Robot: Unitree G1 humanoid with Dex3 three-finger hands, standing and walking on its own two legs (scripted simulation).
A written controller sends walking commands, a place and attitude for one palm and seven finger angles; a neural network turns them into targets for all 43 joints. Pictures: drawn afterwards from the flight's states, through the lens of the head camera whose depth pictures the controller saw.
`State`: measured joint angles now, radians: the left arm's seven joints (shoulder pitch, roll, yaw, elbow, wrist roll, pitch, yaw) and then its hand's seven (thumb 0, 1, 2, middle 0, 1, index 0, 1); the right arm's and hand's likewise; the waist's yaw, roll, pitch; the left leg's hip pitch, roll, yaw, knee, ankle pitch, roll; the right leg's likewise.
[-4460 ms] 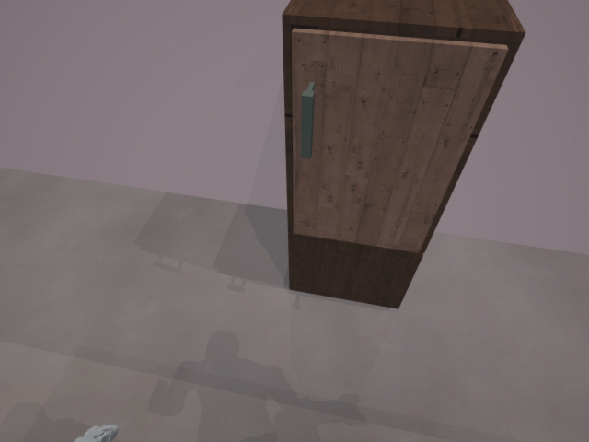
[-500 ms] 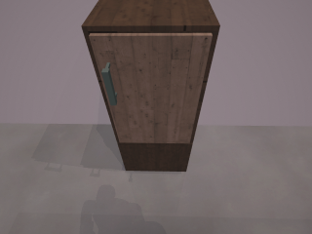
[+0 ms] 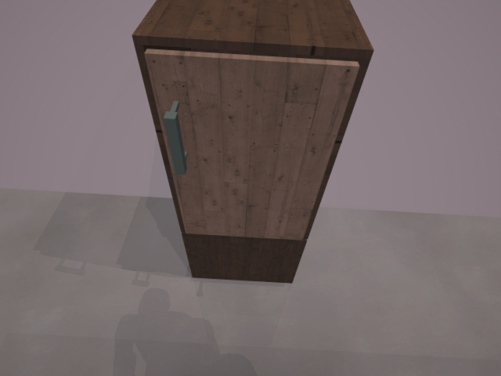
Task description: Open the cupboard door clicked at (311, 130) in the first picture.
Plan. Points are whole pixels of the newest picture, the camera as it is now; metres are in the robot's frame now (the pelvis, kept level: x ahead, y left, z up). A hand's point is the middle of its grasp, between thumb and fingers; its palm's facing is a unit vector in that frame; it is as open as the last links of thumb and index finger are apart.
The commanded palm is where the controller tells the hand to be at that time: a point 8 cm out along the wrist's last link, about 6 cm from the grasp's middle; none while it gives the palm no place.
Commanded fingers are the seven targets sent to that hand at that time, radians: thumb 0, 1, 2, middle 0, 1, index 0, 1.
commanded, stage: come to a stop and stand still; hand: left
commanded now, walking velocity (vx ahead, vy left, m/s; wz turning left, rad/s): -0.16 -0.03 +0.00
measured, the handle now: (178, 139) +0.55 +0.20 +0.05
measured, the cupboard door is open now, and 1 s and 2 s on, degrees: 0 0 0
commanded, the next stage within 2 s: look again from close up in 0.80 s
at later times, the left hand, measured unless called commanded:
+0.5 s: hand out of the picture +0.03 +0.20 -0.17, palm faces +0.01 -0.97 -0.23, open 7.4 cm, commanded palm none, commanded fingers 0.00 0.90 0.90 -0.20 -0.30 -0.20 -0.30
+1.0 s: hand out of the picture -0.04 +0.21 -0.16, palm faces -0.01 -0.97 -0.23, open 7.4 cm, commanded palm none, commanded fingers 0.00 0.90 0.90 -0.20 -0.30 -0.20 -0.30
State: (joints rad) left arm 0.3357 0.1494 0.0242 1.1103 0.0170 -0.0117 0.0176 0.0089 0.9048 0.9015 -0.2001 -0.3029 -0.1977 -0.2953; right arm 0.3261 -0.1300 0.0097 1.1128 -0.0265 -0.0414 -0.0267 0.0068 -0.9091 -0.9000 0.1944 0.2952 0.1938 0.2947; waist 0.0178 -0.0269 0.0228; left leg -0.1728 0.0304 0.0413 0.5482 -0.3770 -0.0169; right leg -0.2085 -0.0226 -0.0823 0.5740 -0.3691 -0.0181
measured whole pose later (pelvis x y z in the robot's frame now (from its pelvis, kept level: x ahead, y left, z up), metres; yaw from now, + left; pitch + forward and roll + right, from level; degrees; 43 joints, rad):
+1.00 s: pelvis -0.04 +0.01 +0.01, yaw -1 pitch +0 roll +0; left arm 0.30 0.20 -0.01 1.09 0.01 -0.01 0.02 0.01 0.90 0.90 -0.20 -0.30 -0.20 -0.30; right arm 0.30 -0.19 0.01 1.09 -0.02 -0.02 -0.02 0.01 -0.91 -0.90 0.20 0.30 0.20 0.29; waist 0.01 0.00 0.03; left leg -0.22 0.00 0.05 0.46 -0.23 0.02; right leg -0.22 -0.04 -0.07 0.48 -0.25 0.00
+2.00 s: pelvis -0.06 -0.02 -0.08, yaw +1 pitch +13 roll -1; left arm 0.42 0.21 0.23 0.05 -0.30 -0.46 -0.33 0.02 0.49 0.73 -0.23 -0.57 -0.23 -0.56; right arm 0.14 -0.24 -0.04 0.50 0.02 -0.24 -0.07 0.01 -0.90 -0.90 0.20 0.30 0.20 0.30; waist 0.06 0.00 -0.12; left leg -0.87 0.06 -0.03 1.17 -0.52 -0.03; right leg -0.83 -0.01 -0.14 1.14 -0.55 -0.06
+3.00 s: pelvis -0.04 +0.02 -0.02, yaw +0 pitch +8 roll -2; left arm -0.02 0.39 0.41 0.34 -0.35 -0.22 -0.45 -0.01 -0.49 0.31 -0.30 -1.20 -0.30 -1.19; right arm 0.25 -0.26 0.06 0.57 0.04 -0.21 -0.09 0.01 -0.90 -0.90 0.20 0.30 0.20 0.30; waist 0.02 0.03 -0.06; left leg -0.57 0.03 0.01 0.83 -0.40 0.02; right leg -0.51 -0.02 -0.10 0.77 -0.39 0.00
